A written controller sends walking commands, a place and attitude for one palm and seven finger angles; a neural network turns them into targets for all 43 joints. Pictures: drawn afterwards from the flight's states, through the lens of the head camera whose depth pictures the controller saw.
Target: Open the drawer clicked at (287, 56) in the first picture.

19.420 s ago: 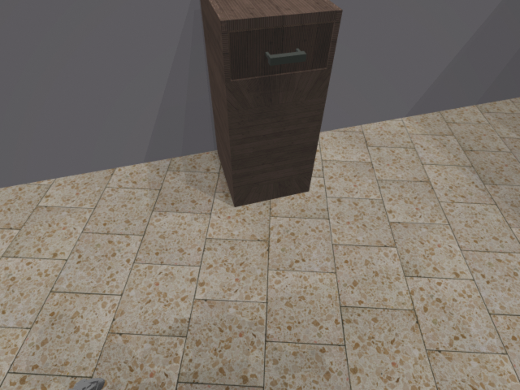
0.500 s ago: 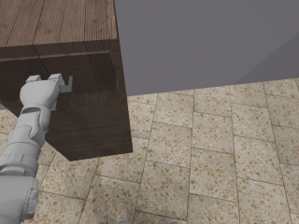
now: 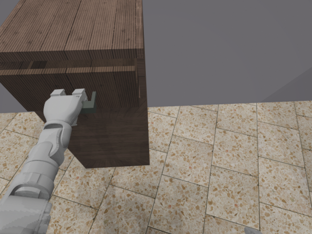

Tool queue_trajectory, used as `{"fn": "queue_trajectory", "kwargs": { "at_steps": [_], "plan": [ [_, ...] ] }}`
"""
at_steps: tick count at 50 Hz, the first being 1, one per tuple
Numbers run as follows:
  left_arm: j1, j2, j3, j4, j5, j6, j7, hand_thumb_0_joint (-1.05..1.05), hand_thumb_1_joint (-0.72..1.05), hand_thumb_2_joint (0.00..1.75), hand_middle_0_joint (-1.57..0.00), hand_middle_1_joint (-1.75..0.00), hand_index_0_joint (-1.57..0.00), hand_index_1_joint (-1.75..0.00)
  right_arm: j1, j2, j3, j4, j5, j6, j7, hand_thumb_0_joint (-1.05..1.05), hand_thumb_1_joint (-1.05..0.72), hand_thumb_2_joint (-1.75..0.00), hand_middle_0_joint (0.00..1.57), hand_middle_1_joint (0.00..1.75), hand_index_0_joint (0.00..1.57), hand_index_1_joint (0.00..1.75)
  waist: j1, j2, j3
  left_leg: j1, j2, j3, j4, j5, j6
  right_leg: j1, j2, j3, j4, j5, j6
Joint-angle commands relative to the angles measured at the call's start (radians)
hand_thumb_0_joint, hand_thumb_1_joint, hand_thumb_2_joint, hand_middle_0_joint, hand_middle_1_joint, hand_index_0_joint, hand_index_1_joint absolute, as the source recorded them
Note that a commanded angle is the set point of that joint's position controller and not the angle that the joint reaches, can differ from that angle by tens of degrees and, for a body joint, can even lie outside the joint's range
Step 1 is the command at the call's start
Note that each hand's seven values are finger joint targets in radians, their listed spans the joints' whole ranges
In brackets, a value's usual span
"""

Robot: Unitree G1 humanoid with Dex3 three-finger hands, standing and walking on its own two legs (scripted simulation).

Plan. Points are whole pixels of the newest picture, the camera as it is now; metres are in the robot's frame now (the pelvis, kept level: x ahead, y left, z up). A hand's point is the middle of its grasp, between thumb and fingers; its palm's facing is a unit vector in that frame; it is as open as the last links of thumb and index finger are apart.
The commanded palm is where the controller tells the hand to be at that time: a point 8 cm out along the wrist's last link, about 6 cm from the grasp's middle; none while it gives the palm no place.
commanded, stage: pull the drawer open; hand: left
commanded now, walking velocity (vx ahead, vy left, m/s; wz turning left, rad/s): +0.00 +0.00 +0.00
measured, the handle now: (73, 101) +0.46 +0.26 +0.04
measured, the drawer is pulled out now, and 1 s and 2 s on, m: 0.05 0.21 0.30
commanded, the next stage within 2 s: open the thumb to release the handle in 1.94 s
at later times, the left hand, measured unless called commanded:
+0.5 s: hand (68, 138) +0.35 +0.25 +0.01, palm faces -0.01 -0.05 -1.00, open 5.7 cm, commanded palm +0.31 +0.24 +0.07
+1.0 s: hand (59, 179) +0.24 +0.24 +0.01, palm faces -0.01 -0.07 -1.00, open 5.8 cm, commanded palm +0.23 +0.24 +0.07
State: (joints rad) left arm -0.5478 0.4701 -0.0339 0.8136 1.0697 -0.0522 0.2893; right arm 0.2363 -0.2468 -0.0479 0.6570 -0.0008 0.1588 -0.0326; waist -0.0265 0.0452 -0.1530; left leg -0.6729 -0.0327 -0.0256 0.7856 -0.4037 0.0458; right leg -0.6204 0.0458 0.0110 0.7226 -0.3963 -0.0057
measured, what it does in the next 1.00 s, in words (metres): stands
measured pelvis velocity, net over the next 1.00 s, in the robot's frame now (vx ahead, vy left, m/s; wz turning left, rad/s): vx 0.00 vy -0.01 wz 0.01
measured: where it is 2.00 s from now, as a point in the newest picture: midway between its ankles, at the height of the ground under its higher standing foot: outside the picture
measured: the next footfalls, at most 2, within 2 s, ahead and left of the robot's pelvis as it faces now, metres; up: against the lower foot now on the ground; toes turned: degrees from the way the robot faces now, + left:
none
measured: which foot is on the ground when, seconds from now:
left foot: down 0.00-1.00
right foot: down 0.00-1.00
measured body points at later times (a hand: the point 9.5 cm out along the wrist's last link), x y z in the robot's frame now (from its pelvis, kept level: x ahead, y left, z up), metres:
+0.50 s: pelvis +0.00 +0.00 +0.01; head +0.06 -0.02 +0.45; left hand +0.35 +0.25 +0.07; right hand +0.06 -0.28 -0.12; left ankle -0.03 +0.09 -0.71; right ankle -0.04 -0.12 -0.71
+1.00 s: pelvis +0.00 -0.01 +0.01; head +0.04 -0.03 +0.45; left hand +0.24 +0.24 +0.07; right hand +0.22 -0.23 -0.09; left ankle -0.03 +0.09 -0.71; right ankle -0.04 -0.12 -0.71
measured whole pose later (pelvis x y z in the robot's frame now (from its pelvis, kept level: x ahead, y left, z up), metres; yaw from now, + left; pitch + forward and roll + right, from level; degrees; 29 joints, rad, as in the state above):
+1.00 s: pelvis +0.00 -0.01 +0.01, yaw +0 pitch +10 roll -1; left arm 0.20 0.40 -0.05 0.08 1.04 0.01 0.32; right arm 0.09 -0.23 -0.01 0.59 -0.03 0.09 -0.02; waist 0.07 0.05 -0.11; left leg -0.51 -0.04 -0.02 0.75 -0.41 0.03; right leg -0.47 0.04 0.01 0.72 -0.42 -0.02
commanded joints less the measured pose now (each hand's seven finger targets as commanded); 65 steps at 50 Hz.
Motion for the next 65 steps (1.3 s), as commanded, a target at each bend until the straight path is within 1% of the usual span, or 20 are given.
{"fn": "queue_trajectory", "kwargs": {
  "at_steps": [1,5,9,12,15,16,20,23,29,31,35,44,45,46,50,53,55,56,64,65],
  "plan": [
    [-0.409,0.257,0.093,-0.125,-0.013,-0.01,0.028,0.0,0.9,0.9,-0.4,-1.35,-0.4,-1.35,0.125,-0.15,-0.058,-0.061,-0.004,-0.008,-0.019,0.0,-0.9,-0.9,0.2,0.3,0.2,0.3,-0.036,0.028,-0.359,0.303,0.019,0.003,-0.038,0.568,-0.014,0.096,0.013,-0.03,-0.034,0.424,-0.037],
    [-0.431,0.268,0.098,-0.099,-0.014,-0.037,0.032,0.0,0.9,0.9,-0.4,-1.35,-0.4,-1.35,0.126,-0.148,-0.054,-0.068,-0.002,-0.011,-0.021,0.0,-0.9,-0.9,0.2,0.3,0.2,0.3,-0.037,0.022,-0.345,0.255,0.011,0.01,-0.042,0.481,-0.006,0.099,0.013,-0.023,-0.038,0.396,-0.036],
    [-0.265,0.284,0.149,-0.125,-0.028,-0.058,0.032,0.0,0.9,0.9,-0.4,-1.35,-0.4,-1.35,0.109,-0.146,-0.06,-0.087,-0.001,-0.011,-0.014,0.0,-0.9,-0.9,0.2,0.3,0.2,0.3,0.01,0.011,-0.395,0.245,0.011,0.018,-0.048,0.511,-0.002,0.171,0.013,-0.014,-0.034,0.44,-0.04],
    [-0.115,0.213,0.118,-0.27,-0.051,-0.064,0.039,0.0,0.9,0.9,-0.4,-1.35,-0.4,-1.35,0.083,-0.136,-0.067,-0.114,0.007,-0.017,0.0,0.0,-0.9,-0.9,0.2,0.3,0.2,0.3,0.026,0.049,-0.417,0.298,0.023,0.02,-0.052,0.589,-0.004,0.184,0.016,-0.013,-0.039,0.465,-0.038],
    [0.022,0.185,0.118,-0.342,-0.078,-0.041,0.045,0.0,0.9,0.9,-0.4,-1.35,-0.4,-1.35,0.061,-0.143,-0.067,-0.126,0.013,-0.024,0.007,0.0,-0.9,-0.9,0.2,0.3,0.2,0.3,0.025,-0.006,-0.362,0.273,0.026,0.021,-0.072,0.569,0.0,0.209,0.015,-0.015,-0.054,0.474,-0.033],
    [0.061,0.217,0.15,-0.363,-0.077,-0.03,0.051,0.0,0.9,0.9,-0.4,-1.35,-0.4,-1.35,0.051,-0.147,-0.068,-0.125,0.014,-0.027,0.005,0.0,-0.9,-0.9,0.2,0.3,0.2,0.3,0.031,-0.009,-0.348,0.267,0.028,0.023,-0.079,0.55,-0.001,0.218,0.016,-0.013,-0.057,0.466,-0.034],
    [0.157,0.184,0.131,-0.543,-0.078,0.012,0.073,0.0,0.9,0.9,-0.4,-1.35,-0.4,-1.35,0.012,-0.145,-0.066,-0.14,0.01,-0.041,0.01,0.0,-0.9,-0.9,0.2,0.3,0.2,0.3,0.035,0.044,-0.354,0.34,0.04,0.008,-0.096,0.603,-0.01,0.205,0.013,-0.023,-0.06,0.432,-0.034],
    [0.23,0.135,0.1,-0.602,-0.086,0.051,0.08,0.0,0.9,0.9,-0.4,-1.35,-0.4,-1.35,-0.022,-0.144,-0.062,-0.141,0.011,-0.054,0.009,0.0,-0.9,-0.9,0.2,0.3,0.2,0.3,0.025,0.04,-0.28,0.355,0.047,0.001,-0.107,0.591,-0.016,0.175,0.012,-0.035,-0.068,0.398,-0.034],
    [0.301,0.088,0.059,-0.702,-0.079,0.104,0.083,0.0,0.9,0.9,-0.4,-1.35,-0.4,-1.35,-0.073,-0.136,-0.048,-0.152,0.004,-0.074,0.006,0.0,-0.9,-0.9,0.2,0.3,0.2,0.3,0.027,0.033,-0.243,0.391,0.051,-0.018,-0.122,0.563,-0.026,0.158,0.006,-0.047,-0.072,0.336,-0.036],
    [0.361,0.115,0.092,-0.706,-0.07,0.113,0.081,0.0,0.9,0.9,-0.4,-1.35,-0.4,-1.35,-0.089,-0.13,-0.044,-0.155,0.0,-0.077,0.001,0.0,-0.9,-0.9,0.2,0.3,0.2,0.3,0.05,0.01,-0.241,0.384,0.042,-0.011,-0.126,0.545,-0.025,0.189,0.005,-0.043,-0.072,0.35,-0.038],
    [0.398,0.085,0.067,-0.775,-0.068,0.116,0.064,0.0,0.9,0.9,-0.4,-1.35,-0.4,-1.35,-0.131,-0.117,-0.029,-0.171,-0.002,-0.081,0.0,0.0,-0.9,-0.9,0.2,0.3,0.2,0.3,0.06,0.012,-0.229,0.396,0.035,-0.009,-0.129,0.548,-0.026,0.203,-0.002,-0.041,-0.074,0.368,-0.038],
    [0.763,0.053,0.093,-1.003,-0.076,0.08,0.064,0.0,0.9,0.9,-0.4,-1.35,-0.4,-1.35,-0.211,-0.092,-0.009,-0.216,-0.021,-0.105,0.027,0.0,-0.9,-0.9,0.2,0.3,0.2,0.3,0.103,0.018,-0.214,0.413,0.034,-0.004,-0.102,0.666,-0.034,0.245,-0.01,-0.027,-0.055,0.489,-0.036],
    [0.578,0.093,0.105,-1.0,-0.056,0.079,0.076,0.0,0.9,0.9,-0.4,-1.35,-0.4,-1.35,-0.214,-0.103,-0.007,-0.192,-0.024,-0.095,0.019,0.0,-0.9,-0.9,0.2,0.3,0.2,0.3,0.061,0.011,-0.185,0.402,0.033,-0.009,-0.094,0.611,-0.033,0.197,-0.01,-0.025,-0.053,0.466,-0.033],
    [0.463,0.104,0.107,-0.966,-0.041,0.077,0.084,0.0,0.9,0.9,-0.4,-1.35,-0.4,-1.35,-0.202,-0.103,-0.009,-0.18,-0.031,-0.092,0.007,0.0,-0.9,-0.9,0.2,0.3,0.2,0.3,0.05,0.021,-0.167,0.383,0.024,-0.006,-0.091,0.545,-0.032,0.17,-0.006,-0.029,-0.05,0.426,-0.035],
    [0.541,0.105,0.121,-0.953,-0.031,0.07,0.102,0.0,0.9,0.9,-0.4,-1.35,-0.4,-1.35,-0.21,-0.091,-0.012,-0.178,-0.033,-0.096,-0.005,0.0,-0.9,-0.9,0.2,0.3,0.2,0.3,0.081,0.033,-0.24,0.391,0.011,0.006,-0.081,0.52,-0.03,0.21,-0.009,-0.015,-0.043,0.446,-0.041],
    [0.55,0.102,0.119,-0.934,-0.045,0.072,0.1,0.0,0.9,0.9,-0.4,-1.35,-0.4,-1.35,-0.217,-0.088,-0.015,-0.167,-0.029,-0.097,-0.012,0.0,-0.9,-0.9,0.2,0.3,0.2,0.3,0.077,0.013,-0.23,0.372,0.004,0.007,-0.076,0.495,-0.026,0.219,-0.009,-0.01,-0.044,0.468,-0.039],
    [0.538,0.151,0.162,-0.925,-0.047,0.072,0.098,0.0,0.9,0.9,-0.4,-1.35,-0.4,-1.35,-0.226,-0.091,-0.01,-0.162,-0.029,-0.094,-0.021,0.0,-0.9,-0.9,0.2,0.3,0.2,0.3,0.087,-0.004,-0.242,0.357,0.0,0.011,-0.081,0.48,-0.025,0.246,-0.012,0.005,-0.044,0.488,-0.038],
    [0.543,0.114,0.129,-0.916,-0.055,0.072,0.094,0.0,0.9,0.9,-0.4,-1.35,-0.4,-1.35,-0.225,-0.089,-0.012,-0.165,-0.028,-0.096,-0.023,0.0,-0.9,-0.9,0.2,0.3,0.2,0.3,0.079,0.006,-0.214,0.347,-0.002,0.013,-0.08,0.464,-0.022,0.237,-0.013,0.002,-0.048,0.493,-0.037],
    [0.508,0.156,0.17,-0.858,-0.066,0.045,0.092,0.0,0.9,0.9,-0.4,-1.35,-0.4,-1.35,-0.218,-0.098,-0.015,-0.158,-0.02,-0.105,-0.038,0.0,-0.9,-0.9,0.2,0.3,0.2,0.3,0.08,-0.021,-0.184,0.296,-0.008,0.018,-0.105,0.348,-0.015,0.243,-0.014,0.012,-0.069,0.403,-0.037],
    [0.553,0.155,0.178,-0.88,-0.064,0.04,0.094,0.0,0.9,0.9,-0.4,-1.35,-0.4,-1.35,-0.228,-0.093,-0.014,-0.165,-0.022,-0.107,-0.036,0.0,-0.9,-0.9,0.2,0.3,0.2,0.3,0.103,-0.012,-0.22,0.306,-0.01,0.022,-0.111,0.36,-0.017,0.262,-0.017,0.018,-0.068,0.414,-0.037]
  ]
}}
